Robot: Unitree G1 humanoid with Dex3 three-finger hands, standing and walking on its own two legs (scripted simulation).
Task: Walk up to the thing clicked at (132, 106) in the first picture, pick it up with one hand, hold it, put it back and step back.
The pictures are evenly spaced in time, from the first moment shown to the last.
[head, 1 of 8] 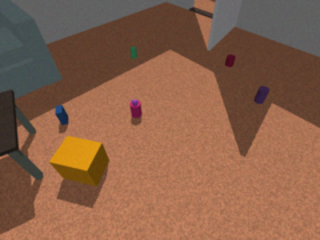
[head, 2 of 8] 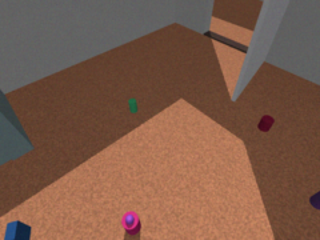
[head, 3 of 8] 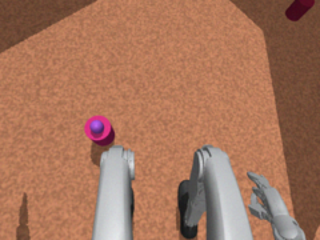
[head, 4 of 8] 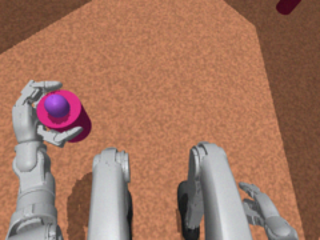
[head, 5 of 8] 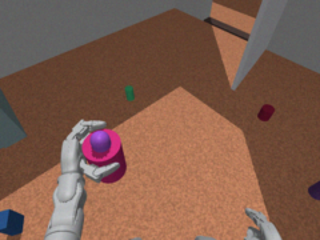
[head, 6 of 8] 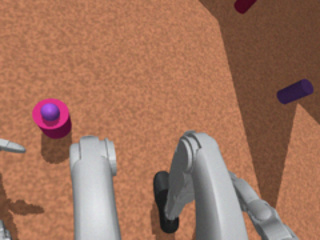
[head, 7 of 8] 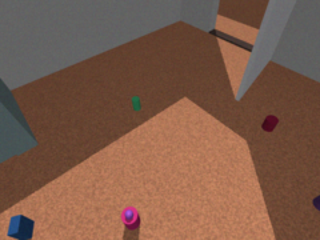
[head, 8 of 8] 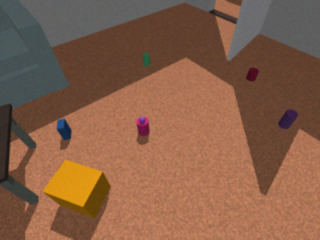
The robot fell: no
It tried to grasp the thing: yes
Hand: left
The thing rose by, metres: 0.69
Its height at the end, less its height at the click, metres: +0.00
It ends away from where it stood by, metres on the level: 0.01
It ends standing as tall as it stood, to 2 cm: yes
